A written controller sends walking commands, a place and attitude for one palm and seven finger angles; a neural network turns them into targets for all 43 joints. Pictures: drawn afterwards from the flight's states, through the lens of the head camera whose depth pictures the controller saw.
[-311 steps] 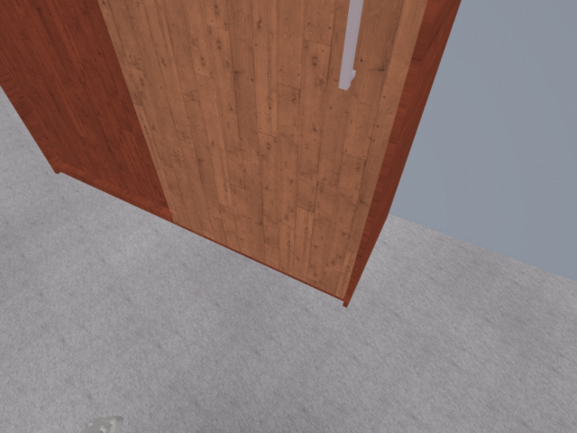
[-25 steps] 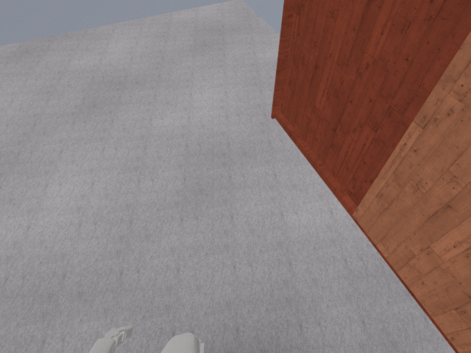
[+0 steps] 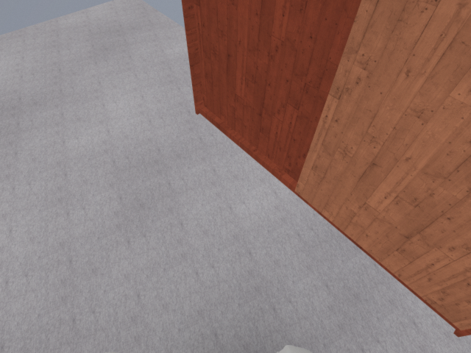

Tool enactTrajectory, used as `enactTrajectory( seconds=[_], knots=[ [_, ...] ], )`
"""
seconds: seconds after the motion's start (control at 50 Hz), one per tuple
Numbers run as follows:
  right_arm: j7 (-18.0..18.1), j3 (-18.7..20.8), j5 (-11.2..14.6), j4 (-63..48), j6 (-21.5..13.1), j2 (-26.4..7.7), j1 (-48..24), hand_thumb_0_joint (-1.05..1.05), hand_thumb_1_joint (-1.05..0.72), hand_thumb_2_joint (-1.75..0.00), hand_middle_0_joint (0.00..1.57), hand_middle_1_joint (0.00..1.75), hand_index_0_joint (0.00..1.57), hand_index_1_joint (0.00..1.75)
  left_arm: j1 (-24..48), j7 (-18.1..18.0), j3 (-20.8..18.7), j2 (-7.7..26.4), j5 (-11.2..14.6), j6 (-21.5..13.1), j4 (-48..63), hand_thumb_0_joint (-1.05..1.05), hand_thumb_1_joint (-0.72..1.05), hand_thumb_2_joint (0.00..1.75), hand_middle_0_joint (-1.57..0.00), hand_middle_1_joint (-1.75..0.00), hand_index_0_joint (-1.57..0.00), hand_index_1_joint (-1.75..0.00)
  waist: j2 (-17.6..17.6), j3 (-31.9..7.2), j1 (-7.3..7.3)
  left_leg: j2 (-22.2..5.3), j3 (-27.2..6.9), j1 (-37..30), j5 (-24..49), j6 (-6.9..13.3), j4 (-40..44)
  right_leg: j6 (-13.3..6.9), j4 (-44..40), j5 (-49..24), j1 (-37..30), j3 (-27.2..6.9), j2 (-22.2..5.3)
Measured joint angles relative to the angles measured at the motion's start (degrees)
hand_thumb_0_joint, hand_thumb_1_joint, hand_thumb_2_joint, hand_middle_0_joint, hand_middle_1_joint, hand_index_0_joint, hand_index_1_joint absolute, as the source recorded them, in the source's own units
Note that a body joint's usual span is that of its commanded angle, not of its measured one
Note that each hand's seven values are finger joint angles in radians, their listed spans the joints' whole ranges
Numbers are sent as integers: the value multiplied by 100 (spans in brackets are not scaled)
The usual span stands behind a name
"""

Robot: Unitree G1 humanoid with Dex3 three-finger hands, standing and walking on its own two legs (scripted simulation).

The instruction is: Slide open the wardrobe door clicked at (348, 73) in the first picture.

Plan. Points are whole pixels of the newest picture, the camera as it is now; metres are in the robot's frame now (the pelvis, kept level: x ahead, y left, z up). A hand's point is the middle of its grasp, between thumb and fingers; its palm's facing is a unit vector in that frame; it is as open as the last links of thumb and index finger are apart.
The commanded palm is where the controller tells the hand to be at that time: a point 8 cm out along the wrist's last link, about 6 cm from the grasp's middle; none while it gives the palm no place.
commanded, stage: turn to face it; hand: right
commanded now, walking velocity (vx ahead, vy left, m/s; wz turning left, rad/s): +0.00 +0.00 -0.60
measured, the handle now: out of the picture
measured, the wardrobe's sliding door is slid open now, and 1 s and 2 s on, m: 0.00 0.00 0.00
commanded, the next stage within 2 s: take the last steps up to it in 1.20 s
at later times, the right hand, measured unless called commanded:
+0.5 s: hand out of the picture +0.12 -0.22 -0.14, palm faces +0.27 +0.92 -0.28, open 7.4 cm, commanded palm none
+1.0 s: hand out of the picture -0.08 -0.19 -0.19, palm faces +0.58 +0.77 -0.25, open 7.4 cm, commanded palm none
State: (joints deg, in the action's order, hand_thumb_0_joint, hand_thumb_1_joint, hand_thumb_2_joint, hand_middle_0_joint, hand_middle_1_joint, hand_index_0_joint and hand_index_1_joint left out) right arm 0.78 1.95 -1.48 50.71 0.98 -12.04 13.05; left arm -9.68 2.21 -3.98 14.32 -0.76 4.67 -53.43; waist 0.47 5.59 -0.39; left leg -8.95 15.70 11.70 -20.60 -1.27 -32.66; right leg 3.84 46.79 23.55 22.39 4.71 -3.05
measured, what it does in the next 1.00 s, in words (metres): steps on the spot, turning right: right foot, then left foot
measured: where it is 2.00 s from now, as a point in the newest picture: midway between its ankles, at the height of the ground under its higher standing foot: outside the picture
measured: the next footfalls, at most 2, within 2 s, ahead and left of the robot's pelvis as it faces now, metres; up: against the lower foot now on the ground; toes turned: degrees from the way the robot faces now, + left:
right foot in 0.06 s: +0.04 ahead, -0.13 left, +0.00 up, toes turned -9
left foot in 0.50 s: +0.12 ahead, +0.12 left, +0.00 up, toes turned -14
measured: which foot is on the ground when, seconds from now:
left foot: down 0.00-0.06, up 0.08-0.48, down 0.50-0.96, up 0.98-1.00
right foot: up 0.00-0.04, down 0.06-0.50, up 0.52-0.92, down 0.94-1.00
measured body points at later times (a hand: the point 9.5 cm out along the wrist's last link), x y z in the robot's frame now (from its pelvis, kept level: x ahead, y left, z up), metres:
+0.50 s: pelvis +0.04 +0.01 +0.00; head +0.08 +0.02 +0.44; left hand +0.17 +0.24 -0.15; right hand +0.11 -0.27 -0.12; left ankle +0.08 +0.13 -0.73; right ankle +0.00 -0.12 -0.73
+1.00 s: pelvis +0.03 +0.00 -0.01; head +0.05 -0.04 +0.44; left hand +0.28 +0.14 -0.13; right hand -0.11 -0.23 -0.17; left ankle +0.08 +0.13 -0.71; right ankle -0.02 -0.08 -0.73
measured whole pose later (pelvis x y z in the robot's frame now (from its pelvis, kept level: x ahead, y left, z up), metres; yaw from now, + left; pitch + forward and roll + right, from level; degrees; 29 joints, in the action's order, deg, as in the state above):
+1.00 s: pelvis +0.03 +0.00 -0.01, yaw -33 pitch -1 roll +0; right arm 1.1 3.4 -0.9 54.7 3.0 -15.4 16.7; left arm -5.9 1.5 -2.4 12.9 -0.7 2.0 -51.9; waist 3.5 5.8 2.4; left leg -10.0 10.4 18.3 -29.3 -3.7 -48.1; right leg -1.6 35.9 18.6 16.2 5.9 -0.7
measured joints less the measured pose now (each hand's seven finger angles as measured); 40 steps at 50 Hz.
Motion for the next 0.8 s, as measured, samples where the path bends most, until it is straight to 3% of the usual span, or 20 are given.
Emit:
enactTrajectory(
  seconds=[0.04,0.06,0.1,0.16,0.22,0.38,0.44,0.48,0.5,0.52,0.56,0.64,0.7,0.8],
  knots=[
    [-10,57,19,51,32,-106,77,1,-90,-89,21,30,21,30,51,2,32,-17,0,-72,86,1,91,90,-20,-30,-20,-30,82,-2,42,-119,127,68,-195,-101,-302,-75,-791,-378,-319,135,37],
    [-20,94,43,71,57,-170,128,1,-90,-89,21,30,21,30,77,4,40,-23,-9,-131,134,1,91,90,-20,-30,-20,-30,143,-20,57,-214,129,191,-322,-152,-604,-286,-1072,-565,-434,174,89],
    [-6,162,71,153,185,-310,114,1,-90,-89,20,30,21,30,166,-17,67,-86,-3,-249,205,1,91,90,-20,-30,-20,-30,294,11,92,-182,-366,647,-1028,-294,-1665,-547,-899,-388,-345,157,198],
    [26,221,84,256,301,-390,17,1,-91,-89,20,30,20,30,159,-117,114,-129,-1,-356,282,0,91,90,-20,-30,-20,-30,237,-11,63,130,-927,1246,-1115,-407,-2988,-598,-1056,-371,-426,-35,218],
    [-16,236,94,191,252,-408,-125,1,-91,-90,20,30,20,30,103,-174,150,-155,-13,-372,271,0,91,90,-20,-30,-20,-30,180,-33,54,241,-1182,1556,-673,-475,-3290,-588,-1476,-612,-622,-236,285],
    [-36,164,115,-130,190,-287,-552,1,-91,-90,20,30,20,30,-52,-150,140,-201,-30,-304,194,0,91,90,-20,-30,-20,-30,23,-118,-57,417,-1487,1499,-399,-554,-2253,-515,-1879,-852,-823,-769,447],
    [-35,114,133,-232,153,-207,-665,1,-91,-90,20,30,20,30,-97,-141,96,-181,-44,-248,172,0,90,90,-20,-30,-21,-30,-74,-141,-130,555,-1475,1197,-378,-515,-1478,-420,-1745,-794,-764,-975,483],
    [-40,72,146,-303,86,-153,-684,1,-91,-90,20,30,20,30,-141,-141,57,-144,-37,-209,166,0,90,90,-20,-30,-21,-30,-155,-170,-164,659,-1411,843,2,-476,-674,-331,-1542,-698,-666,-1125,515],
    [-43,44,137,-355,23,-145,-656,1,-91,-90,20,30,20,30,-182,-136,32,-125,-18,-195,172,0,90,90,-20,-30,-21,-30,-163,-209,-159,665,-1371,620,343,-375,-168,-278,-1362,-609,-578,-1185,561],
    [-28,24,103,-365,-44,-96,-649,1,-91,-90,20,30,20,30,-175,-134,-8,-80,0,-175,157,0,90,90,-20,-30,-21,-30,-236,-194,-149,684,-1297,589,412,-123,-133,-235,-980,-310,-433,-1203,566],
    [-15,-49,77,-375,-90,3,-588,1,-90,-89,20,30,20,30,-182,-145,-88,6,-11,-106,127,0,91,90,-20,-30,-20,-30,-331,-179,-183,609,-1106,544,261,156,-266,-186,235,377,-16,-1104,625],
    [14,-82,58,-300,-63,137,-344,1,-90,-89,20,30,20,30,-178,-73,-159,130,-45,-15,54,1,91,90,-20,-30,-20,-30,-362,-184,-172,453,-837,245,266,212,17,-60,2004,86,542,-720,459],
    [31,-80,43,-197,-57,156,-187,1,-90,-89,20,30,21,30,-171,-38,-144,143,-45,16,27,1,91,90,-20,-30,-20,-30,-291,-159,-166,345,-630,82,320,217,198,41,2152,-112,608,-573,272],
    [25,-57,9,-41,-44,105,43,1,-90,-89,20,30,21,30,-54,-27,-72,103,-26,65,-33,1,91,90,-20,-30,-20,-30,-132,-78,-40,164,-302,-19,291,173,246,86,1190,37,329,-354,79]
  ],
)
